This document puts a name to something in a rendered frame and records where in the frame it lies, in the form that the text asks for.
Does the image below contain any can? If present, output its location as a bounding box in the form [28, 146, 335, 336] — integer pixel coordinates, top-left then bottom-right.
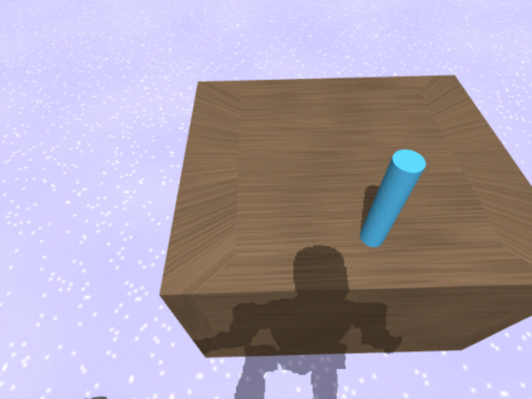
[360, 150, 426, 247]

